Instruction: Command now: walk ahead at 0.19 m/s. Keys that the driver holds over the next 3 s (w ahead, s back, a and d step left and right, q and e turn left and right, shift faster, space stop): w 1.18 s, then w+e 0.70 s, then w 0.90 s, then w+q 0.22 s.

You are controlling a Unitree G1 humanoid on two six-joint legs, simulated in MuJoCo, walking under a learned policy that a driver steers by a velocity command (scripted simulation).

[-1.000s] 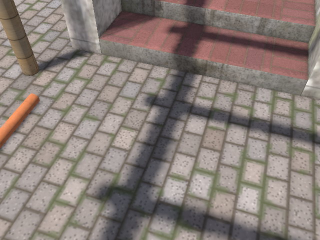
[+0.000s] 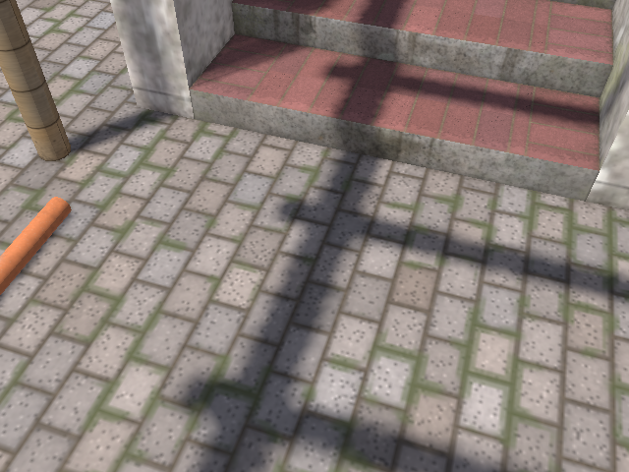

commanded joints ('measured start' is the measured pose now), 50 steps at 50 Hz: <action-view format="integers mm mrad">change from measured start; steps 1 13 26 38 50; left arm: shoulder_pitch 84 -117 -497 -209 -85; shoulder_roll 205 134 107 191 213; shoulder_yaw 53 52 40 68 64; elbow -28 -159 -296 -209 -139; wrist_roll -16 -38 -24 2 0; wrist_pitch -20 -102 -75 -90 -88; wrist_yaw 9 -33 -69 -81 -36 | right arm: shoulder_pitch -126 154 309 141 -103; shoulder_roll -78 -100 -166 -152 -101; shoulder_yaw -12 -12 -15 -16 -33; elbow -86 -59 -66 -176 -260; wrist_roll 9 -6 -2 30 -5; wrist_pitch -50 -135 -102 -152 -102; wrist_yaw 16 60 16 30 30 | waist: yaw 36 -44 -84 41 20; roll -169 51 62 -41 -44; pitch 221 70 136 -111 46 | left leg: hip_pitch -167 350 316 -338 -353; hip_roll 4 296 229 111 142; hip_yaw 58 -366 -43 -74 -19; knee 170 -442 -511 752 125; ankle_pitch -90 -38 278 -37 418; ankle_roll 33 190 163 48 -8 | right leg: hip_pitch -171 -695 -629 65 -75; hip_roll -303 -110 -96 -303 -185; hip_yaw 383 117 1 437 102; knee -357 762 127 -273 -423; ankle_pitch -369 149 470 190 379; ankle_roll -199 -81 0 -216 -183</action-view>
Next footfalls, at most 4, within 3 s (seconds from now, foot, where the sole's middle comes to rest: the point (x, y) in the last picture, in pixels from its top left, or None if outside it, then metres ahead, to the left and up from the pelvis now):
0.66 right None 0.48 -0.13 -0.77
1.24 left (285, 356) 0.80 0.11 -0.77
1.76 right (382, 281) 1.03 -0.14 -0.77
2.32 left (362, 188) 1.39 -0.10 -0.77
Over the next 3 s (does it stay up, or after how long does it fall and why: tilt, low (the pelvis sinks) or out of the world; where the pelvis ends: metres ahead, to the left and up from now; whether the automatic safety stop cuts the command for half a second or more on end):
stays up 1.55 -0.34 0.08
